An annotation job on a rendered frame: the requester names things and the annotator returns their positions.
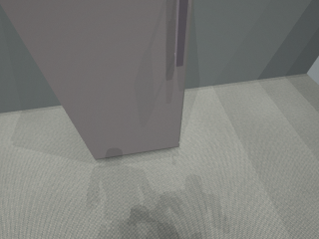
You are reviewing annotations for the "handle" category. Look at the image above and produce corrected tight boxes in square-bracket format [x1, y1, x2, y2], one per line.
[174, 0, 188, 67]

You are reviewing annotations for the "fridge door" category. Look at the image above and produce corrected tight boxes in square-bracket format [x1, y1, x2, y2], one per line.
[0, 0, 192, 159]

